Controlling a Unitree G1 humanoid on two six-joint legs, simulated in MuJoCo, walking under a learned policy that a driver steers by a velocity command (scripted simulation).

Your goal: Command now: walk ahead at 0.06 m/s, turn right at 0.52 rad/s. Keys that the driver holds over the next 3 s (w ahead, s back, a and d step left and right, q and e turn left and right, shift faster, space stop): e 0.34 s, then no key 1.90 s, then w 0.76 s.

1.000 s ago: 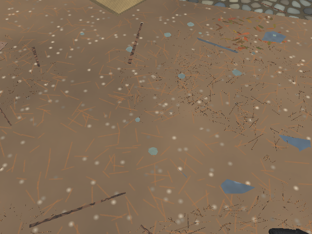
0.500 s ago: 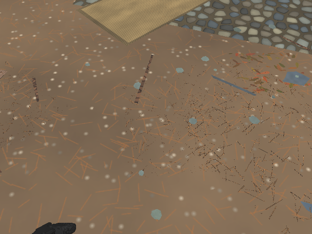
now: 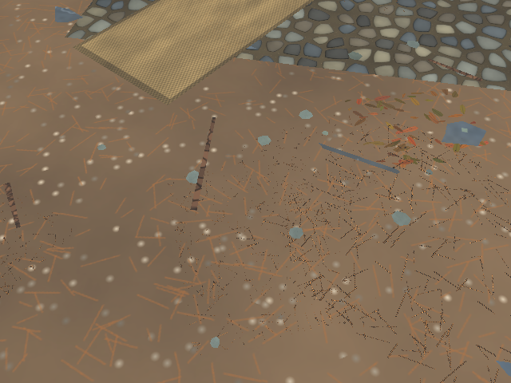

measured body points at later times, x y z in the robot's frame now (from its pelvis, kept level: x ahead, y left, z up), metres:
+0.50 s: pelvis +0.02 -0.02 -0.01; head +0.05 -0.04 +0.44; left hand +0.26 +0.20 -0.09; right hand +0.06 -0.33 -0.12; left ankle +0.05 +0.14 -0.71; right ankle +0.00 -0.12 -0.74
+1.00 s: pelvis +0.02 -0.01 +0.00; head +0.03 -0.01 +0.45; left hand +0.22 +0.19 -0.12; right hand +0.04 -0.30 -0.12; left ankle +0.06 +0.12 -0.74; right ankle +0.00 -0.12 -0.74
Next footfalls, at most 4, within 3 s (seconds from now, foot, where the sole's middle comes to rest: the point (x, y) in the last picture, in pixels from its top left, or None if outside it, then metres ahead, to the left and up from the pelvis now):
0.04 left None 0.10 0.13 -0.78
0.44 right None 0.04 -0.13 -0.78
0.80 left None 0.09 0.10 -0.78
2.94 left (291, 376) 0.48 -0.03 -0.78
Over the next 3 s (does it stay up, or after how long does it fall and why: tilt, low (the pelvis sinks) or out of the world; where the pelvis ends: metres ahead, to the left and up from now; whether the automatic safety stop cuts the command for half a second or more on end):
stays up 0.30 -0.07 -0.02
